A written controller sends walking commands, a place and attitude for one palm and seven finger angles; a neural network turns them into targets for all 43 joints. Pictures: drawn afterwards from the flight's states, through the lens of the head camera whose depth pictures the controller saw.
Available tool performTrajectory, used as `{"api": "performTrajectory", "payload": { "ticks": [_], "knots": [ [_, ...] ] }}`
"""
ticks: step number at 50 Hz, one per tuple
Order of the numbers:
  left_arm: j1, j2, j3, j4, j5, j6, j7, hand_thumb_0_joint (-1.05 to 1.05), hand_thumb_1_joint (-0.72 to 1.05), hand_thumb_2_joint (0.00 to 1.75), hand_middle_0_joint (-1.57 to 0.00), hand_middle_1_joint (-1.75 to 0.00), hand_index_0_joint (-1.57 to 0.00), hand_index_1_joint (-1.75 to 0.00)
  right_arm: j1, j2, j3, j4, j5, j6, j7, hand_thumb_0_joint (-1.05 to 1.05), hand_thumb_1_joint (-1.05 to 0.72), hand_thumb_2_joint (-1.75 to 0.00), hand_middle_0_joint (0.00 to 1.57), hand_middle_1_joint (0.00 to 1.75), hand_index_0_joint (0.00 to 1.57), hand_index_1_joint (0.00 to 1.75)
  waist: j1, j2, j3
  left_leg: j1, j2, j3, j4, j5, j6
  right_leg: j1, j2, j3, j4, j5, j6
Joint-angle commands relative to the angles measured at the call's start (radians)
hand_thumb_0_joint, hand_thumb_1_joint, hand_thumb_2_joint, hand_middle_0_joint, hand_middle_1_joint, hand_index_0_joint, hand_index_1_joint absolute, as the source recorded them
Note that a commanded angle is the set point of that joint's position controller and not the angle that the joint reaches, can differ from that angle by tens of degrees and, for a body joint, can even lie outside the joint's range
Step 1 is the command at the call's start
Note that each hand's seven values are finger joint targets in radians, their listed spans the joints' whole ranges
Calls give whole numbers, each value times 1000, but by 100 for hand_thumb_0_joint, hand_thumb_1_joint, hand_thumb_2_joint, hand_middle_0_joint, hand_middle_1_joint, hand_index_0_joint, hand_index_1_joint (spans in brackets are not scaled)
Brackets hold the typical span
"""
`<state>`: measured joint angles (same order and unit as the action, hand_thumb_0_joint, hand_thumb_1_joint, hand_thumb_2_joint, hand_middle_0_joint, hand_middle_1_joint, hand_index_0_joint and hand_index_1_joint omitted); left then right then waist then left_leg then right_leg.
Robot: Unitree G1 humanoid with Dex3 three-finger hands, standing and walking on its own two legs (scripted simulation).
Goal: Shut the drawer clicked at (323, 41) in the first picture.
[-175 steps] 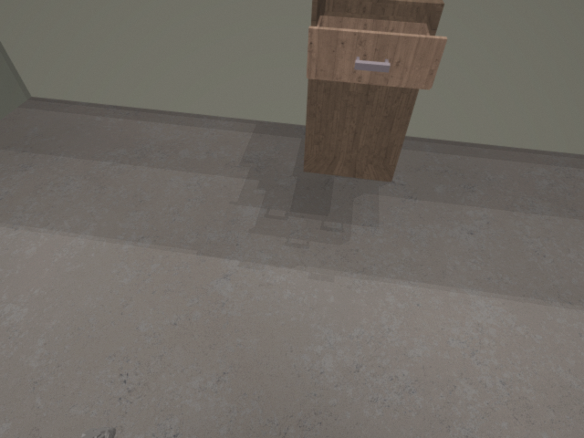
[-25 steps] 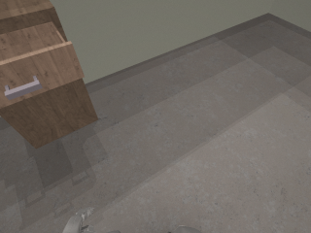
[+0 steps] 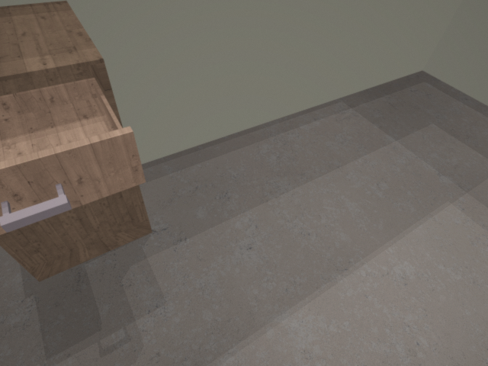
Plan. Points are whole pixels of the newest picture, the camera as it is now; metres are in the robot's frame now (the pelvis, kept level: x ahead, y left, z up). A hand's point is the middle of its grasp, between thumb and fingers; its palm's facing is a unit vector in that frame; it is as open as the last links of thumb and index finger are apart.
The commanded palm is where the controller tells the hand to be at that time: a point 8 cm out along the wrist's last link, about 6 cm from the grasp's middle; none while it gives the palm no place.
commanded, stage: turn to face it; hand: left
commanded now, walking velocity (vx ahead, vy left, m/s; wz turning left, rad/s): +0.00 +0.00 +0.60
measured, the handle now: (35, 205) +0.37 +0.43 -0.01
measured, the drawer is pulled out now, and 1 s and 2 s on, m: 0.30 0.30 0.30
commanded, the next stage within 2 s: take the last steps up to it in 0.94 s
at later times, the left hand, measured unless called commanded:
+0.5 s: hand out of the picture +0.10 +0.17 -0.14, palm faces +0.31 -0.91 -0.27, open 7.4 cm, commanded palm none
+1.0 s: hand out of the picture -0.10 +0.19 -0.17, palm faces +0.56 -0.79 -0.26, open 7.4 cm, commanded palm none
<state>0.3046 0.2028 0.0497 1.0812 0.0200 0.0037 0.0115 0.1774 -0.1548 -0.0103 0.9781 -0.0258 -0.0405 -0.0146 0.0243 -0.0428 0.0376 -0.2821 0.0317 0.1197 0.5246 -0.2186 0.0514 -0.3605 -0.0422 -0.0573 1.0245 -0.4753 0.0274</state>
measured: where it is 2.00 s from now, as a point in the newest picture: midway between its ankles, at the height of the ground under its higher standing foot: outside the picture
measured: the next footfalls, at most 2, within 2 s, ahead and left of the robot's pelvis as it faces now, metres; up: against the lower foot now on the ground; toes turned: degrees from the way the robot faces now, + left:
right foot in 0.32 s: +0.11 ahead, -0.14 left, +0.00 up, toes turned +8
left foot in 0.76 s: +0.00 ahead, +0.10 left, +0.00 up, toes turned +34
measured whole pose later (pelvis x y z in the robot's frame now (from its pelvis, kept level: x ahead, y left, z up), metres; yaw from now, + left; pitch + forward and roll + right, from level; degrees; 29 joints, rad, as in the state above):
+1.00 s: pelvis +0.00 -0.01 +0.00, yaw +31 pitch -2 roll -1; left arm 0.26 0.27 0.07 0.98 0.02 0.07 0.02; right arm 0.12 -0.20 -0.03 0.91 -0.02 0.03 0.00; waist 0.04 -0.04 0.08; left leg -0.22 0.00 0.05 0.47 -0.22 0.05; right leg -0.44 -0.09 -0.04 1.02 -0.41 0.09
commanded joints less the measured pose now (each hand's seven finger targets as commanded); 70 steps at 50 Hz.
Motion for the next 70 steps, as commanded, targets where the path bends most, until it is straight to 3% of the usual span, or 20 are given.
{"api": "performTrajectory", "payload": {
  "ticks": [1,10,14,15,16,17,20,22,32,36,38,40,45,55,58,59,61,62,66,70],
  "knots": [
    [21,40,7,-75,-4,-3,5,0,90,90,-20,-30,-20,-30,75,-171,-40,-12,13,2,-9,0,-90,-90,20,30,20,30,-10,175,-69,85,211,-253,-233,458,118,-64,-27,24,-34,81,28],
    [-136,43,29,-185,-10,12,16,0,90,90,-20,-30,-20,-30,110,-208,-84,-34,1,43,-3,0,-90,-90,20,30,20,30,-49,196,-69,72,195,-398,-184,347,132,-37,8,31,-239,67,40],
    [-59,64,37,-191,-18,-2,24,0,90,90,-20,-30,-20,-30,71,-215,-98,-64,10,54,2,0,-90,-90,20,30,20,30,2,167,-102,-42,137,-410,-67,305,72,214,16,30,-572,264,30],
    [-44,120,45,-194,-10,-13,29,0,90,90,-20,-30,-20,-30,82,-178,-96,-71,19,52,9,0,-90,-90,20,30,20,30,7,34,-116,-165,75,-360,32,174,14,361,-93,133,-685,322,3],
    [-17,209,62,-198,5,-19,36,0,90,90,-20,-30,-20,-30,88,-116,-85,-101,22,49,13,0,-90,-90,20,30,20,30,15,-221,-127,-317,-76,-153,243,-209,-71,438,-361,346,-732,472,-96],
    [-21,224,59,-215,-2,-14,32,0,90,90,-20,-30,-20,-30,80,-151,-96,-105,9,62,10,0,-90,-90,20,30,20,30,15,-187,-125,-298,-60,-149,459,-375,-82,310,-463,362,-739,506,-186],
    [-175,133,36,-252,-4,-8,35,0,90,90,-20,-30,-20,-30,86,-139,-99,-74,2,93,27,0,-90,-90,20,30,20,30,-59,-84,0,-299,9,-148,703,-219,-97,138,-316,149,-724,450,-155],
    [-153,123,31,-253,-1,-16,32,0,90,90,-20,-30,-20,-30,85,-129,-91,-75,1,96,33,0,-90,-90,20,30,20,30,-51,-114,-7,-299,14,-118,699,-181,-116,172,-288,61,-700,538,-142],
    [-29,225,49,-216,13,-1,21,0,90,90,-20,-30,-20,-30,-86,-137,-61,-150,12,89,40,0,-90,-90,20,30,20,30,23,-180,-52,-142,-4,-14,280,-241,-107,270,-323,-19,-618,687,-155],
    [-46,227,55,-203,-1,10,14,0,90,90,-20,-30,-20,-30,13,-190,-66,-132,10,69,35,0,-90,-90,20,30,20,30,-43,-112,-117,131,4,1,-89,9,-76,186,-288,-103,-431,628,-59],
    [-73,119,21,-265,-7,19,4,0,90,90,-20,-30,-20,-30,104,-386,-105,-121,4,60,25,0,-90,-90,20,30,20,30,-98,364,-144,345,408,-469,-182,612,141,-222,-90,-114,-44,-193,64],
    [-133,136,24,-253,-2,35,17,0,90,90,-20,-30,-20,-30,83,-353,-97,-106,5,61,5,0,-90,-90,20,30,20,30,-91,277,-105,229,361,-414,-174,472,171,-225,-83,27,97,-146,42],
    [-29,143,27,-170,-3,37,2,0,90,90,-20,-30,-20,-30,-51,-253,-64,-127,12,50,1,0,-90,-90,20,30,20,30,-18,201,-65,165,203,-233,-204,401,103,-149,-64,27,68,82,55],
    [-54,80,6,-167,-3,23,8,0,90,90,-20,-30,-20,-30,27,-221,-70,-68,0,55,2,0,-90,-90,20,30,20,30,-48,189,-59,106,214,-371,-252,18,134,23,-2,16,-271,24,24],
    [48,56,0,-119,3,3,1,0,90,90,-20,-30,-20,-30,15,-200,-67,-48,3,52,3,0,-90,-90,20,30,20,30,2,157,-29,-55,166,-367,-232,-294,93,233,23,-12,-508,129,9],
    [101,75,5,-99,10,-7,3,0,90,90,-20,-30,-20,-30,21,-167,-64,-41,8,51,4,0,-90,-90,20,30,20,30,25,80,-4,-167,101,-322,-147,-373,52,352,-2,21,-626,127,-2],
    [169,200,28,-101,15,-15,13,0,90,90,-20,-30,-20,-30,-25,-90,-47,-88,10,45,15,0,-90,-90,20,30,20,30,75,-248,84,-410,-64,-111,321,-361,-33,315,-373,513,-946,-305,-161],
    [152,183,31,-99,3,-32,18,0,90,90,-20,-30,-20,-30,-40,-141,-63,-81,-3,52,22,0,-90,-90,20,30,20,30,58,-241,123,-397,-11,-171,431,-274,-25,193,-373,556,-994,-364,-171],
    [58,69,4,-98,-1,-61,14,0,90,90,-20,-30,-20,-30,86,-95,-69,14,-5,50,38,0,-90,-90,20,30,20,30,-33,-75,118,-332,29,-123,550,-33,-51,181,-220,196,-906,55,-122],
    [149,52,0,-45,0,-77,14,0,90,90,-20,-30,-20,-30,54,-76,-67,15,-1,40,37,0,-90,-90,20,30,20,30,-6,-66,85,-353,56,-89,487,2,-72,273,-224,139,-887,226,-150]
  ]
}}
